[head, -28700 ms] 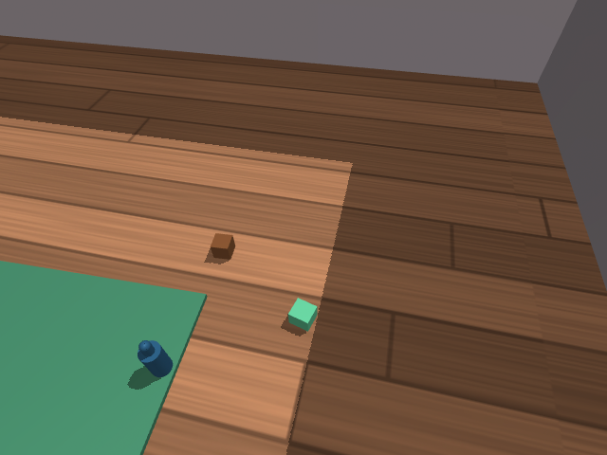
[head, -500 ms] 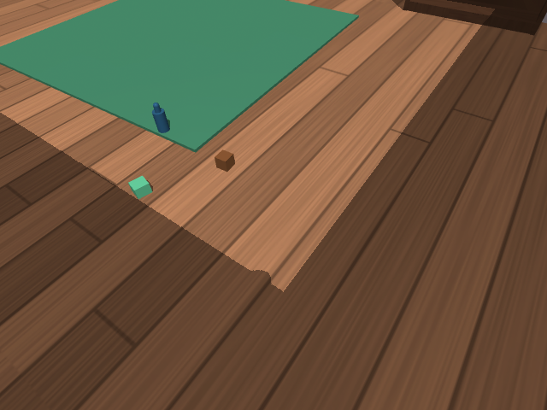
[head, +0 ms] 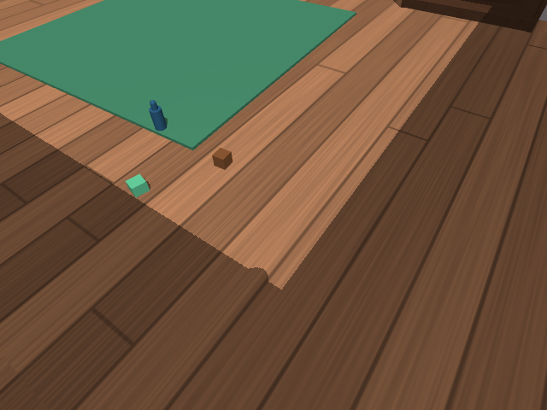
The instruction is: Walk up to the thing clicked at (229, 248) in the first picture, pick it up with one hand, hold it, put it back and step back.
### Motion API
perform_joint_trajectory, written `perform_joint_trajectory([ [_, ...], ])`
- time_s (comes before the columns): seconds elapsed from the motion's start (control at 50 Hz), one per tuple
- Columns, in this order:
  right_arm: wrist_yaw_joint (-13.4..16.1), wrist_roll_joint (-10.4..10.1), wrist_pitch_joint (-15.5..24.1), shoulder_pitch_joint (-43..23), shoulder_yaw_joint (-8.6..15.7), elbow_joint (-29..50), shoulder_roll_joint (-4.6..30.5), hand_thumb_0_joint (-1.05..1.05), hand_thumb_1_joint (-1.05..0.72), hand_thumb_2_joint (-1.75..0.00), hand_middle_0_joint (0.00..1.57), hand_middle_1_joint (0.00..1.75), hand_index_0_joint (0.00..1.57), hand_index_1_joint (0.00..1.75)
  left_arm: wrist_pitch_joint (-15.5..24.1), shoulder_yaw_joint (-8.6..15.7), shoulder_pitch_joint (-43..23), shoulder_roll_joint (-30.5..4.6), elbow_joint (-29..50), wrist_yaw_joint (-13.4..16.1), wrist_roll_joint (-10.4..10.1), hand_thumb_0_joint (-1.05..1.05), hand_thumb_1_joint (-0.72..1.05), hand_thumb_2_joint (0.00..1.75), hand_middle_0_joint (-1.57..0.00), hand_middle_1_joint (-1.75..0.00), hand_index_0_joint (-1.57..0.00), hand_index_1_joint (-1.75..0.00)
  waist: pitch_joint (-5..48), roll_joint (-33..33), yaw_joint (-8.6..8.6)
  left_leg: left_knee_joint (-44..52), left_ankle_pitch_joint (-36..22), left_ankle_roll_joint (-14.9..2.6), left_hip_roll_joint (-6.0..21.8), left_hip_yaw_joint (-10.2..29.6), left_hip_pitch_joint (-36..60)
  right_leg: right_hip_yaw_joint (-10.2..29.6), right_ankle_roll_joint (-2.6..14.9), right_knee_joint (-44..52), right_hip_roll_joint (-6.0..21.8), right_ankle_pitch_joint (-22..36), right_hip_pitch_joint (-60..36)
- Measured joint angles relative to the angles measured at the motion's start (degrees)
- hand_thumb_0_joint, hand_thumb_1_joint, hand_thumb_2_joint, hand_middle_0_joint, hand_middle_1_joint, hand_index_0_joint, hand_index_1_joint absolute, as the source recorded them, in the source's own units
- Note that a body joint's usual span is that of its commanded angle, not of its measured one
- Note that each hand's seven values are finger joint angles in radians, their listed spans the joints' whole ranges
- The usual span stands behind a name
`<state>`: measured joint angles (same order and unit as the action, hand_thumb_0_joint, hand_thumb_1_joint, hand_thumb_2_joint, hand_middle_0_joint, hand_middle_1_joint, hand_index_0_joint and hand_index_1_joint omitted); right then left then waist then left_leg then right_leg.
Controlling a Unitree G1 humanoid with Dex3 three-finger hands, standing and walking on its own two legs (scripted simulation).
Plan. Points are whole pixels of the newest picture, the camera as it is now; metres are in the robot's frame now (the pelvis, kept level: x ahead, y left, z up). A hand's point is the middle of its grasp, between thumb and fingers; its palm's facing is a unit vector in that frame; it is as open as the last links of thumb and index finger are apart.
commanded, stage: stand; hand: left
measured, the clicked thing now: (222, 158) +1.45 +0.30 -0.75
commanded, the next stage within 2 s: walk up in 0.42 s
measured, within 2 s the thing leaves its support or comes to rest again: neither
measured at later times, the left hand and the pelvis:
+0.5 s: hand out of the picture +0.08 +0.26 -0.15, palm faces +0.03 -0.94 -0.33, open 7.4 cm; pelvis +0.01 +0.00 +0.00, yaw +1 degrees
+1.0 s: hand (89, 375) +0.21 +0.34 -0.15, palm faces -0.04 -0.95 -0.32, open 7.4 cm; pelvis +0.15 +0.07 -0.01, yaw -1 degrees
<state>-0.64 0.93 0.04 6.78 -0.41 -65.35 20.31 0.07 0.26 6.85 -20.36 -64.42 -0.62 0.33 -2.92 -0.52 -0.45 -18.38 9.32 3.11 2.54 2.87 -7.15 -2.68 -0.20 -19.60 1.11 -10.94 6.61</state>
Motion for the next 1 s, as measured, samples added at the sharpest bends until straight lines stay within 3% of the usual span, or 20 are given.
perform_joint_trajectory([
  [0.42, 0.1, 0.0, 0.1, -0.5, -0.1, 0.8, -0.1, 0.01, -0.9, -0.9, 0.2, 0.3, 0.2, 0.3, 0.1, -0.2, -0.4, 0.1, 0.4, 0.2, 0.0, 0.01, 0.9, 0.9, -0.2, -0.3, -0.21, -0.3, 0.4, -0.1, -0.02, 0.1, 0.2, -0.13, -0.1, -0.1, 0.7, 0.1, -0.15, 0.0, 0.2, -0.2, -0.7],
  [0.5, -2.0, 1.1, 0.1, 2.6, 2.2, 2.9, 0.8, 0.01, -0.9, -0.9, 0.2, 0.3, 0.2, 0.3, 1.0, 2.5, 2.0, -0.2, 2.9, -2.1, 1.3, 0.01, 0.9, 0.9, -0.21, -0.3, -0.21, -0.3, 2.5, -0.3, -0.04, -11.8, 14.5, -3.69, -0.1, -0.7, -4.5, -0.9, 1.69, -3.8, 0.3, -8.9, 0.6],
  [0.58, -3.0, 1.6, 0.1, 4.2, 3.9, 3.6, 3.0, 0.01, -0.9, -0.9, 0.2, 0.3, 0.2, 0.3, 2.5, 4.1, 4.4, -1.4, 5.5, -2.6, 1.9, 0.01, 0.9, 0.9, -0.21, -0.3, -0.21, -0.3, 2.0, 0.6, -1.99, -23.6, 14.9, -3.94, -0.5, -3.7, -12.0, -1.0, 3.3, -0.8, 1.9, -5.2, -1.5],
  [0.64, -3.9, 1.7, 0.8, 4.1, 5.2, 5.0, 4.7, 0.01, -0.9, -0.9, 0.2, 0.3, 0.2, 0.3, 2.1, 4.7, 6.4, -3.0, 5.9, -3.0, 2.3, 0.01, 0.9, 0.9, -0.21, -0.3, -0.21, -0.3, 0.5, 0.1, -2.54, -21.4, 14.2, -3.97, 1.0, -3.7, -14.5, -1.3, 2.16, -0.4, 2.3, -4.1, -3.4],
  [0.7, -4.4, 1.5, 1.8, 5.2, 6.5, 7.0, 5.3, 0.01, -0.9, -0.9, 0.2, 0.3, 0.2, 0.3, 0.6, 5.2, 8.5, -5.3, 5.5, -3.4, 2.5, 0.01, 0.9, 0.9, -0.21, -0.3, -0.21, -0.3, 0.9, 0.6, -2.33, -15.2, 8.3, -3.34, 1.9, -4.4, -12.6, -1.2, 0.81, -6.1, 3.1, -9.0, -3.0],
  [0.74, -3.8, 1.8, 3.1, 6.0, 7.3, 8.2, 5.2, 0.01, -0.9, -0.9, 0.2, 0.3, 0.2, 0.3, -0.5, 5.5, 9.7, -6.7, 5.2, -3.1, 2.5, 0.01, 0.9, 0.9, -0.21, -0.3, -0.21, -0.3, 1.3, 2.5, -1.79, -16.1, 2.7, -2.9, 0.7, -5.9, -11.9, 1.5, 2.66, -18.1, 4.3, -17.2, 1.0],
  [0.76, -3.3, 2.1, 3.6, 6.3, 7.4, 8.7, 4.8, 0.01, -0.9, -0.9, 0.2, 0.3, 0.2, 0.3, -1.0, 5.5, 9.9, -7.0, 4.9, -2.8, 2.2, 0.01, 0.9, 0.9, -0.21, -0.3, -0.21, -0.3, 1.4, 3.5, -1.3, -18.1, 4.1, -2.95, 0.2, -6.9, -12.0, 4.6, 3.15, -26.5, 3.2, -19.2, 4.4],
  [0.8, -2.7, 1.7, 3.6, 7.4, 6.9, 8.9, 3.7, 0.0, -0.9, -0.9, 0.2, 0.3, 0.2, 0.3, -1.7, 4.9, 9.8, -6.9, 4.6, -2.4, 1.5, 0.01, 0.91, 0.9, -0.2, -0.3, -0.2, -0.3, 1.9, 4.4, 0.16, -18.1, 6.1, -3.35, -0.4, -7.5, -10.5, 7.9, 3.67, -38.1, -0.2, -17.1, 10.4],
  [0.84, -2.6, 1.3, 3.3, 8.7, 6.1, 8.4, 2.9, 0.0, -0.9, -0.9, 0.2, 0.3, 0.2, 0.3, -1.0, 4.2, 9.0, -6.3, 5.1, -2.9, 0.7, 0.01, 0.91, 0.9, -0.2, -0.3, -0.2, -0.3, 2.0, 4.7, 0.8, -14.8, 6.0, -4.01, -0.9, -7.8, -7.4, 7.8, 3.26, -42.3, -1.3, -12.8, 15.1],
  [1.0, -2.9, 0.7, 4.4, 12.3, 4.7, 9.3, 1.5, 0.01, -0.9, -0.9, 0.2, 0.3, 0.2, 0.3, 0.6, 3.4, 7.2, -4.4, 7.9, -5.4, 0.4, 0.01, 0.91, 0.9, -0.2, -0.3, -0.2, -0.3, 0.6, 3.6, 1.44, -2.9, 5.2, -4.23, -1.6, -9.6, 3.9, 5.1, -0.53, -29.7, 2.6, -1.1, 23.8],
])
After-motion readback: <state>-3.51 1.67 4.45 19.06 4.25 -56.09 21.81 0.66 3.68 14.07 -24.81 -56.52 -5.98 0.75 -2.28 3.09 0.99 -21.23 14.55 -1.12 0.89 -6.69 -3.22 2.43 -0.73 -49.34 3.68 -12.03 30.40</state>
